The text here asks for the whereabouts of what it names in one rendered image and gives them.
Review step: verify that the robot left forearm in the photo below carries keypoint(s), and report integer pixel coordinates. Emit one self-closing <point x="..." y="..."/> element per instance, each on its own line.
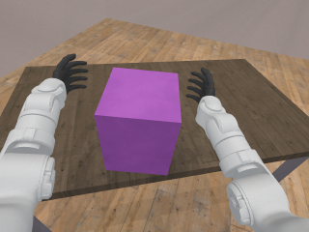
<point x="38" y="120"/>

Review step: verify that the robot left upper arm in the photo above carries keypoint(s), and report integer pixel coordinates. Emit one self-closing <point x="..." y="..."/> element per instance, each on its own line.
<point x="25" y="180"/>

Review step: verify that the table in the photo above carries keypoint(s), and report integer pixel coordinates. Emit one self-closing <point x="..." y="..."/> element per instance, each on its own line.
<point x="271" y="124"/>

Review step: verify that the robot right hand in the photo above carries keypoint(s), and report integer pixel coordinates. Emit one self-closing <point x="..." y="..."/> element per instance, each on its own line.
<point x="207" y="85"/>

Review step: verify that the carton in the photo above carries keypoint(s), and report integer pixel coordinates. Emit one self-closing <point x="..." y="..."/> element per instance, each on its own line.
<point x="138" y="120"/>

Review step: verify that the robot left hand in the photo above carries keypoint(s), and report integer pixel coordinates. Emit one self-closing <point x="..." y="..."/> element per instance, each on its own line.
<point x="64" y="72"/>

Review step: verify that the robot right upper arm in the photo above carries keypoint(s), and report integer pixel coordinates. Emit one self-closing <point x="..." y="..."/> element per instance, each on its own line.
<point x="258" y="202"/>

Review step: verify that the robot right forearm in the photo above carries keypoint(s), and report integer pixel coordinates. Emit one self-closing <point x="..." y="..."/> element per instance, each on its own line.
<point x="237" y="159"/>

